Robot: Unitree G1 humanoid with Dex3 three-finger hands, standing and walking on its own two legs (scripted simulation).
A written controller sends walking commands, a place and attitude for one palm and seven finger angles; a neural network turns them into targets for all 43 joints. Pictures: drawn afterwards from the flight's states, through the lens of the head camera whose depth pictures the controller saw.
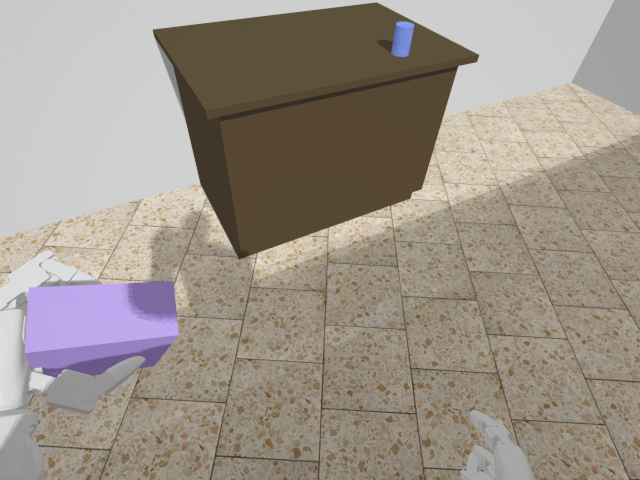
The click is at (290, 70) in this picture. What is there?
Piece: table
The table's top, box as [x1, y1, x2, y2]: [153, 2, 478, 118]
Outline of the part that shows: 478,55 472,51 376,2 153,29 154,36 207,118 470,63 476,61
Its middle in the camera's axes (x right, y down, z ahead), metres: -0.03 -0.70 +1.40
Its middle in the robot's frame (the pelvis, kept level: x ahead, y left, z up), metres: +1.51 +0.11 -0.05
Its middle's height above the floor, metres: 0.72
